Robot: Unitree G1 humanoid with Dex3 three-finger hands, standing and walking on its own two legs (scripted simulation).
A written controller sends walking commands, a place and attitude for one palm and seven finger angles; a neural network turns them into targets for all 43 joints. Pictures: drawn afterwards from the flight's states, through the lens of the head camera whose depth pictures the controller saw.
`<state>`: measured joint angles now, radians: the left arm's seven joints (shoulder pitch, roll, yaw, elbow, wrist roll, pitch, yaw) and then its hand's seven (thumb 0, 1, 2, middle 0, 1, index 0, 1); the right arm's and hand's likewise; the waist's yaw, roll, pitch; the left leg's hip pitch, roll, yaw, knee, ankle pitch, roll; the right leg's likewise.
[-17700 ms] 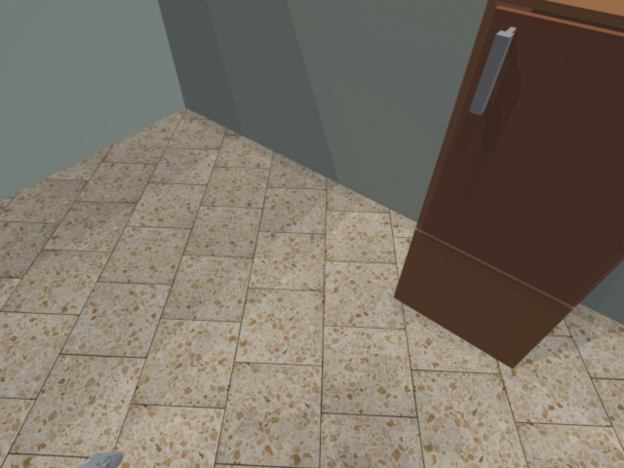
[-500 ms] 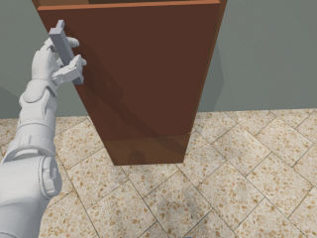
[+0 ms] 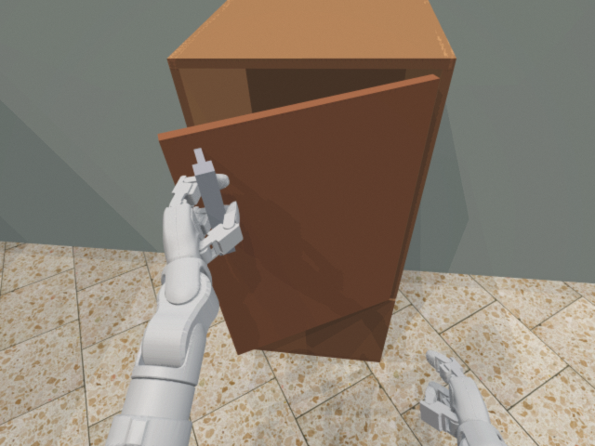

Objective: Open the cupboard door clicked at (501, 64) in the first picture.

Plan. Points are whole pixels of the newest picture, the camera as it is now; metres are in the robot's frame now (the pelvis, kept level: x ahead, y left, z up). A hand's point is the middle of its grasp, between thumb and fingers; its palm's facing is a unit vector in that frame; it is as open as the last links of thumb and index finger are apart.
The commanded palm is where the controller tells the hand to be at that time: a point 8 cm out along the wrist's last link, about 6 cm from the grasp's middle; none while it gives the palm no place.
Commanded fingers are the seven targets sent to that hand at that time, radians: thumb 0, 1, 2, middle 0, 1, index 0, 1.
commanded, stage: pull the door open along its arc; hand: left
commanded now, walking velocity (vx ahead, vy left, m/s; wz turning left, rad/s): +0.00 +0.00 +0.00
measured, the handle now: (213, 202) +0.40 +0.15 +0.15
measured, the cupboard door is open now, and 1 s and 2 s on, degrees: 28 41 46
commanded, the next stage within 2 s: open thumb and fingers to let go in 0.36 s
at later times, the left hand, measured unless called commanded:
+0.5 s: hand (279, 278) +0.27 +0.04 +0.15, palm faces +0.25 -0.97 -0.01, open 6.4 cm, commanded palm +0.23 +0.09 +0.15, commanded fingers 0.00 0.69 0.81 -0.38 -1.33 -0.38 -1.33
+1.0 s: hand (267, 260) +0.29 +0.05 +0.16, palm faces +0.29 -0.96 -0.02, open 12.8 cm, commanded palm +0.24 +0.08 +0.15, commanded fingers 0.00 -0.50 0.30 -0.25 -0.90 -0.25 -0.90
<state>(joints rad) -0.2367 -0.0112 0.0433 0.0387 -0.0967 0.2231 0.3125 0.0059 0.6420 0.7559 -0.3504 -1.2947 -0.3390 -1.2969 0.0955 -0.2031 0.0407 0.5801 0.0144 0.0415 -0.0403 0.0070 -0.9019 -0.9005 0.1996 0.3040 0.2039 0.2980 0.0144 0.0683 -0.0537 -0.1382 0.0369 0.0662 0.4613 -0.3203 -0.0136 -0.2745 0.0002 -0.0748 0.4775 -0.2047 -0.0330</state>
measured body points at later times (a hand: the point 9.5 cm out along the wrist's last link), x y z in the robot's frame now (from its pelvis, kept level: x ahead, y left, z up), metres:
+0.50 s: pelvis -0.02 -0.01 +0.00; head -0.05 -0.05 +0.45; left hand +0.25 +0.09 +0.16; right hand +0.18 -0.21 -0.10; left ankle -0.05 +0.12 -0.74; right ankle +0.03 -0.10 -0.74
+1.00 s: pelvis -0.04 +0.01 +0.00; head -0.07 -0.01 +0.45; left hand +0.27 +0.10 +0.17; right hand +0.18 -0.17 -0.09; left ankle -0.05 +0.12 -0.74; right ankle +0.03 -0.10 -0.74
